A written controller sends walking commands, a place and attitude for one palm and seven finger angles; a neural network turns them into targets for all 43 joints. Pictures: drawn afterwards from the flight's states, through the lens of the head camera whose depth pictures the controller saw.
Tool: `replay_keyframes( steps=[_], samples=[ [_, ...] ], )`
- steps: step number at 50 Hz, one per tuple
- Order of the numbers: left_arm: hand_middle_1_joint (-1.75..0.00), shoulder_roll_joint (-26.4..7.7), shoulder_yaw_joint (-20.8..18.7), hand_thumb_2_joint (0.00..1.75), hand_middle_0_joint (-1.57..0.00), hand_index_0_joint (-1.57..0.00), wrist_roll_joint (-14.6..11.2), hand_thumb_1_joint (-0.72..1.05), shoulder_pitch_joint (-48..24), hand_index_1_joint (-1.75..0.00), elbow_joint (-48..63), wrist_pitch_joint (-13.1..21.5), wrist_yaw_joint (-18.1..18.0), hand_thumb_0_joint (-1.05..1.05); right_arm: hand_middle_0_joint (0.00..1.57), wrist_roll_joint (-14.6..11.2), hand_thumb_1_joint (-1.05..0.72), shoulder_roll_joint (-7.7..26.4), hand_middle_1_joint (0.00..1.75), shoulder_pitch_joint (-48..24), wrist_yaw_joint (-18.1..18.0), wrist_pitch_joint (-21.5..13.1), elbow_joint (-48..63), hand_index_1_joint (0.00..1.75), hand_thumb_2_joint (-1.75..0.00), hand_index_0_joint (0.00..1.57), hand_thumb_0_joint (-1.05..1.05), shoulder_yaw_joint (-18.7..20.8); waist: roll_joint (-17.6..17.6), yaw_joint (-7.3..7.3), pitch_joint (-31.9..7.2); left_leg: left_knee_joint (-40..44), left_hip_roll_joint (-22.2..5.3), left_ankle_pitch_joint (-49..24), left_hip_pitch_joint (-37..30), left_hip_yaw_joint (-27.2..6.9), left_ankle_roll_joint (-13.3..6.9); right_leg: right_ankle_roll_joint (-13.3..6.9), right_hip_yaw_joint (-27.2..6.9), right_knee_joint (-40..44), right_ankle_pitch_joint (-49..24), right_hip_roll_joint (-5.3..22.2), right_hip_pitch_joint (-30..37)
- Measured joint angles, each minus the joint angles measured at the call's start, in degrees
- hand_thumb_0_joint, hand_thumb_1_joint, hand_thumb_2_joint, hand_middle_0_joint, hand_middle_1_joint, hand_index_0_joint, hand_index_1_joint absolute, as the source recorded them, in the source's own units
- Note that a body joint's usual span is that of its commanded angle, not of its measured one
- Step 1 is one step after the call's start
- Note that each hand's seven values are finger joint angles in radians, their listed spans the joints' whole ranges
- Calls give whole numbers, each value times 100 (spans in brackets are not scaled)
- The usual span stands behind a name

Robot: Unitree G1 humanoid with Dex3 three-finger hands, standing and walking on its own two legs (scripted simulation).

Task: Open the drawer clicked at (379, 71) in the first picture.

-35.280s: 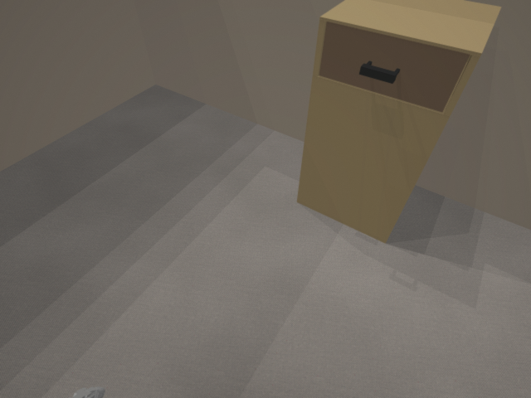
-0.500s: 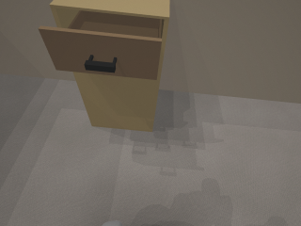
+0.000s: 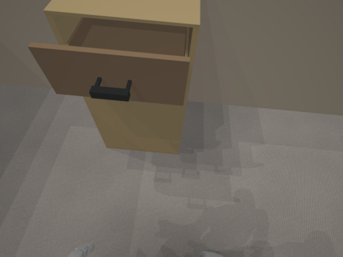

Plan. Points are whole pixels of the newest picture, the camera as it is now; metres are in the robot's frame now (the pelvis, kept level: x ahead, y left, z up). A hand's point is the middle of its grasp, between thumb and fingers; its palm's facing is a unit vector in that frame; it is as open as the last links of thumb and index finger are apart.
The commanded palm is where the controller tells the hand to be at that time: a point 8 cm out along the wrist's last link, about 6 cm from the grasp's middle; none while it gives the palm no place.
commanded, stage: come to a stop and stand still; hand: left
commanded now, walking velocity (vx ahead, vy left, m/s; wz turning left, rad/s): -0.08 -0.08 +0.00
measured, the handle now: (112, 87) +0.54 +0.20 +0.02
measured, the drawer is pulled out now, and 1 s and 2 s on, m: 0.16 0.16 0.16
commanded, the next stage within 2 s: look again from close up in 0.54 s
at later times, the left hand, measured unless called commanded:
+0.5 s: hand out of the picture +0.04 +0.17 -0.18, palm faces +0.01 -0.97 -0.23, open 7.4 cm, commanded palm none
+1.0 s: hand out of the picture +0.00 +0.14 -0.17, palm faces -0.01 -0.98 -0.20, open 7.3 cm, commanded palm none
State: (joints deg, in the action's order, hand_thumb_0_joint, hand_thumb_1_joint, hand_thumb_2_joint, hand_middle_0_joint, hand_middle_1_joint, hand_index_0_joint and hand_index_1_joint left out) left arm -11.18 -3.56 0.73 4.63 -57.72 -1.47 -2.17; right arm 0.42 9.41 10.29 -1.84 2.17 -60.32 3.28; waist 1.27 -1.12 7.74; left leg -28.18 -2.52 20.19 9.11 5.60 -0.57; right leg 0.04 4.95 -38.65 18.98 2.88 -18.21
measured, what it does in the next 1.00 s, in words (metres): steps on the spot: right foot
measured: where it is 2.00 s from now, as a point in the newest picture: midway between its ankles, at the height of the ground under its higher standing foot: outside the picture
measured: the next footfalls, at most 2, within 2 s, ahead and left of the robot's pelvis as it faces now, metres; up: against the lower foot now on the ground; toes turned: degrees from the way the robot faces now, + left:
right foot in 0.24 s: +0.04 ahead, -0.15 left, +0.00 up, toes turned -1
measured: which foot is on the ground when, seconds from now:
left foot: down 0.00-1.00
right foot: up 0.00-0.22, down 0.24-1.00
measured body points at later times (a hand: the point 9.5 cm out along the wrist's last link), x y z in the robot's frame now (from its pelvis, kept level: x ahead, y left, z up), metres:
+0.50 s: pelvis +0.00 -0.02 -0.01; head +0.00 -0.02 +0.44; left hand +0.04 +0.22 -0.16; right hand +0.08 -0.26 -0.15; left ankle +0.00 +0.10 -0.74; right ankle +0.00 -0.15 -0.74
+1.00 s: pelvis +0.00 -0.03 +0.00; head +0.00 -0.04 +0.45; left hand +0.00 +0.19 -0.15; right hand -0.04 -0.25 -0.16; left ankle +0.00 +0.10 -0.74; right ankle +0.00 -0.15 -0.74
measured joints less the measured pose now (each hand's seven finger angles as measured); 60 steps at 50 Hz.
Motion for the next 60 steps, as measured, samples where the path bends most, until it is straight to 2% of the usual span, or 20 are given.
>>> replay_keyframes(
  steps=[2,4,6,10,11,12,13,15,16,19,22,26,30,34,47,60],
  samples=[
    [-30,-76,-30,90,-20,-20,21,91,-30,-30,36,-108,-4,0,20,52,-91,-30,30,-53,-43,-34,135,30,-90,20,0,-7,-1,-35,17,127,-33,-111,-11,-41,-34,-16,-324,-1066,773,-216,-371],
    [-30,-138,-73,90,-20,-20,29,91,-59,-30,79,-151,0,0,20,94,-90,-56,30,-68,-80,-51,227,30,-90,20,0,-12,-6,-27,42,244,-64,-200,-41,-90,-23,8,-506,-1710,916,-373,-602],
    [-30,-180,-100,90,-20,-20,37,91,-61,-30,137,-155,19,0,20,119,-90,-64,30,-78,-101,-66,266,30,-90,20,0,-16,-10,17,70,320,-84,-237,-79,-109,12,39,-576,-1828,803,-425,-679],
    [-30,-214,-86,90,-20,-20,47,91,49,-30,217,-138,72,0,20,130,-90,-42,30,-111,-78,-69,276,30,-90,20,0,-12,-41,98,115,276,-106,-185,-136,-70,87,1,-507,-1003,526,-355,-430],
    [-30,-205,-40,90,-20,-20,29,91,129,-30,196,-62,67,0,20,85,-90,-5,30,-98,-37,-78,256,30,-90,20,0,0,-90,132,44,89,-142,-116,-40,-48,112,-21,-455,-497,157,-331,-290],
    [-30,-220,9,90,-20,-20,31,91,268,-30,215,42,72,0,20,36,-90,36,30,-57,25,-56,301,30,-90,20,0,13,-89,168,-54,-308,-150,1,139,-11,131,-35,-432,116,-670,-249,-92],
    [-30,-263,28,90,-20,-20,53,91,445,-30,259,130,69,0,20,8,-90,55,30,-13,69,-43,392,30,-90,20,0,10,-16,178,-184,-872,-91,168,406,-34,145,-16,-477,358,-759,-174,7],
    [-30,-215,87,90,-20,-20,109,91,654,-30,258,178,23,0,20,-23,-90,159,30,-34,74,-47,572,30,-90,20,1,32,-140,117,-252,-1650,-55,601,805,-329,146,2,-437,181,-65,-220,33],
    [-30,-158,128,90,-20,-20,125,91,731,-30,243,177,7,0,20,-24,-90,213,30,-76,69,-44,636,30,-90,20,1,53,-237,83,-252,-1750,-38,711,912,-437,135,7,-411,83,120,-268,40],
    [-30,-55,208,90,-20,-20,78,91,919,-30,135,142,-3,0,20,-15,-90,253,30,-128,77,-110,737,30,-90,20,1,43,-278,9,-304,-1311,75,106,850,-455,38,62,-429,-164,295,-278,87],
    [-30,14,237,90,-20,-20,29,91,1007,-30,14,19,1,0,19,32,-91,186,30,8,89,-200,702,30,-90,19,1,-74,-164,95,-495,-1119,141,161,611,-349,15,109,-534,-56,259,-215,249],
    [-30,110,316,90,-20,-20,18,91,1068,-30,5,93,49,0,20,36,-91,106,30,94,88,-201,583,30,-90,19,0,-207,-192,169,-625,-687,151,-53,430,-327,45,59,-549,321,24,-213,398],
    [-30,176,371,90,-20,-20,16,91,1138,-30,-45,153,88,0,20,22,-91,27,30,192,83,-220,450,30,-90,20,0,-232,-222,135,-716,-309,164,-312,343,-336,69,34,-536,631,-186,-206,458],
    [-30,181,373,90,-20,-20,21,92,1209,-30,-123,162,99,0,20,38,-93,85,30,349,94,-228,304,30,-90,20,0,-224,-237,82,-769,-90,166,-459,310,-344,87,16,-524,805,-304,-207,475],
    [-30,222,363,90,-20,-20,-2,91,1295,-30,-421,227,94,0,19,32,-91,34,30,950,81,-239,-343,30,-90,19,1,-317,-200,33,-698,102,152,-551,228,-368,137,-38,-498,903,-340,-225,519],
    [-30,370,365,90,-20,-20,3,92,1331,-30,-571,250,59,0,20,19,-91,-209,30,857,66,-284,-461,30,-90,19,1,-339,-176,43,-684,75,107,-482,185,-350,174,-74,-514,859,-273,-269,542]
  ],
)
